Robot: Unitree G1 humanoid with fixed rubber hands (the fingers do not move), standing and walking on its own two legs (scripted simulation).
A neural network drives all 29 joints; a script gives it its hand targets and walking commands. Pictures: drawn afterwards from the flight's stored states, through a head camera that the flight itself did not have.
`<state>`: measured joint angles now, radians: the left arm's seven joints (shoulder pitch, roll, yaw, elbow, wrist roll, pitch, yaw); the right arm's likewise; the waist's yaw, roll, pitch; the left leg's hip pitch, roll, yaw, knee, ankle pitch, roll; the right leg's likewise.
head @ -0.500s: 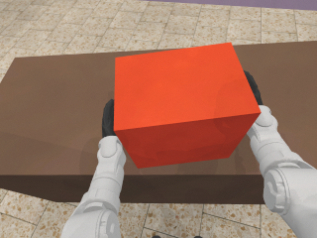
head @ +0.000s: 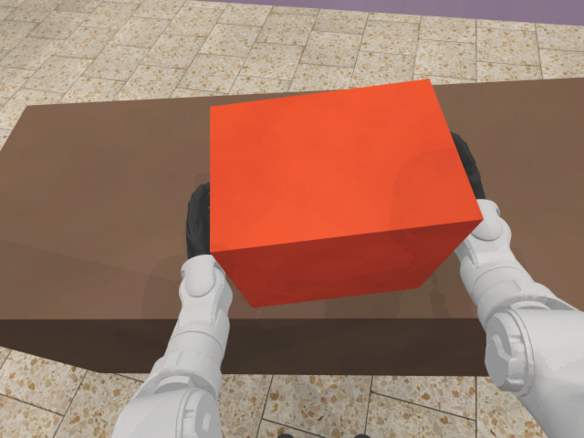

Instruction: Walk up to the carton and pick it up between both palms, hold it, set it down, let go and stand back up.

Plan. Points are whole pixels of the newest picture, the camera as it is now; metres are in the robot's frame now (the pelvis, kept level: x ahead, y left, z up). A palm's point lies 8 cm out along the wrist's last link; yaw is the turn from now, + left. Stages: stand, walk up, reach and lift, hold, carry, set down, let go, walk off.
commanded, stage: reach and lift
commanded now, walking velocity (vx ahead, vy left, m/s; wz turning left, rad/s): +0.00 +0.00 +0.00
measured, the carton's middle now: (328, 209) +0.44 +0.02 +0.02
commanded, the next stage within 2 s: none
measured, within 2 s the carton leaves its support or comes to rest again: neither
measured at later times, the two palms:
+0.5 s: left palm (201, 252) +0.37 +0.19 +0.01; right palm (462, 192) +0.45 -0.16 +0.05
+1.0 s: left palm (200, 266) +0.34 +0.18 +0.03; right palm (479, 193) +0.43 -0.16 +0.08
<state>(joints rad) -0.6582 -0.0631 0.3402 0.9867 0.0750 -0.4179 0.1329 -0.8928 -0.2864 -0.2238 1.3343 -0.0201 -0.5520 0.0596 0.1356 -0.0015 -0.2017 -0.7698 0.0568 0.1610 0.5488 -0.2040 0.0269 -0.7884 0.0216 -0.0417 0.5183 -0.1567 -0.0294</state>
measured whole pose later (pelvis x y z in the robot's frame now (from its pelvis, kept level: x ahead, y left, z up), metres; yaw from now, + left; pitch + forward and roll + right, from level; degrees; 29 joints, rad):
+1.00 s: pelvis -0.02 +0.00 +0.00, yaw +0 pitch +22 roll +0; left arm -0.55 0.02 0.08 1.00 -0.22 -0.21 0.19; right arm -0.89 -0.28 0.06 1.28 0.12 -0.21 0.00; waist 0.10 0.04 -0.34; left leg -0.76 0.06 0.16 0.56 -0.19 0.03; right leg -0.77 0.02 -0.04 0.52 -0.14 -0.03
